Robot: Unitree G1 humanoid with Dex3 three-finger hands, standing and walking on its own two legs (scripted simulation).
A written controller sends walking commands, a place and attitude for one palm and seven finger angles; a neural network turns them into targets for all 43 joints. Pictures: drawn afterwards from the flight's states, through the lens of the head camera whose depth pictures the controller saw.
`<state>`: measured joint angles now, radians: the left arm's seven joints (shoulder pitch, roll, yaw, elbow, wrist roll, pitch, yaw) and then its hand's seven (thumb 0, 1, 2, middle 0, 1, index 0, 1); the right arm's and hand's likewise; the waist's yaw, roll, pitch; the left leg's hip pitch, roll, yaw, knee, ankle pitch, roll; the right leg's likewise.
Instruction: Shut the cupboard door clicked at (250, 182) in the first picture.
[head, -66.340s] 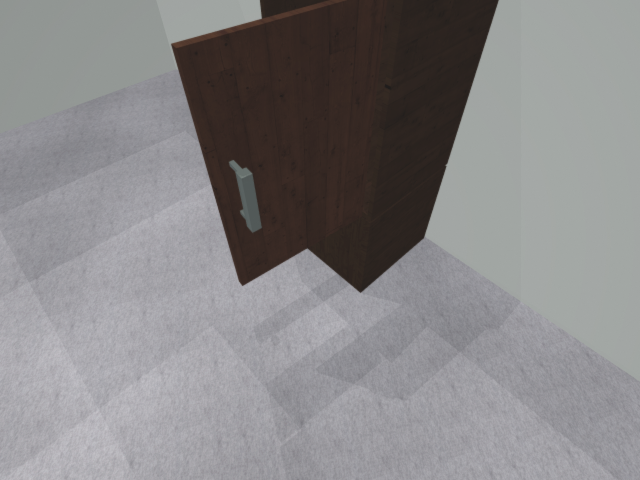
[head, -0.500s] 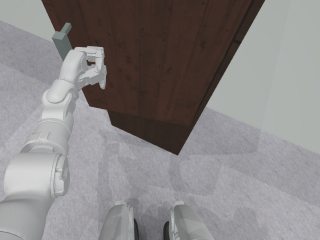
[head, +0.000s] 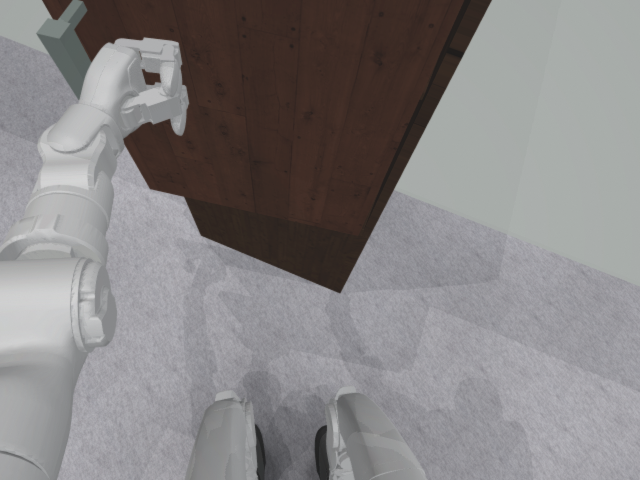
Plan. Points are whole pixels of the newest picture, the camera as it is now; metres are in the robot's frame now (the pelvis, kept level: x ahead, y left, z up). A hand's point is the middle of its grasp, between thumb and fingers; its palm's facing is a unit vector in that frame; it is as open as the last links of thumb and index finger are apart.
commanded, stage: push the door shut along its arc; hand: left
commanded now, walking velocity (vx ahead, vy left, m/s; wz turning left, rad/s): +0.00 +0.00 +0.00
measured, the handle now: (95, 74) +0.58 +0.21 +0.08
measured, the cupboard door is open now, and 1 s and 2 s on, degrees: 10 1 1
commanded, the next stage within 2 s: pull the fist back off the door in 0.20 s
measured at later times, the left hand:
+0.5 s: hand (205, 72) +0.58 +0.08 +0.09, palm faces +0.06 -0.99 +0.09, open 3.0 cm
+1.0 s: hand (207, 117) +0.52 +0.08 +0.08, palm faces +0.08 -1.00 -0.04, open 3.1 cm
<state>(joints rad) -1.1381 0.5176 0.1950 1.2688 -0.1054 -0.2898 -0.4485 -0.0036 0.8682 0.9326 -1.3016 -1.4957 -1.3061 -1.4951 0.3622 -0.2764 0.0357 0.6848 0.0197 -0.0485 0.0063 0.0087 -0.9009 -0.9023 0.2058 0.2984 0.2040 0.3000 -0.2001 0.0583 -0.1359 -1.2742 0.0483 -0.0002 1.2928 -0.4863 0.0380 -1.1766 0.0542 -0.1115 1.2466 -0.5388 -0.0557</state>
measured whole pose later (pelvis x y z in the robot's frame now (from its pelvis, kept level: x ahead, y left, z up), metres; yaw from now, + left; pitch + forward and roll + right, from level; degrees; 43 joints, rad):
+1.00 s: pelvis +0.03 -0.01 +0.03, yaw +0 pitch +24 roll -1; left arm -0.83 0.22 0.25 1.11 -0.01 -0.49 0.13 0.01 0.90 0.91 -1.30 -1.50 -1.30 -1.49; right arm 0.43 -0.26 -0.04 0.66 -0.05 0.02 0.11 0.01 -0.90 -0.90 0.20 0.30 0.20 0.30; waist -0.16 0.04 -0.17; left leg -1.09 0.04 0.04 1.14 -0.47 0.01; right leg -1.03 0.06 -0.07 1.13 -0.54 -0.07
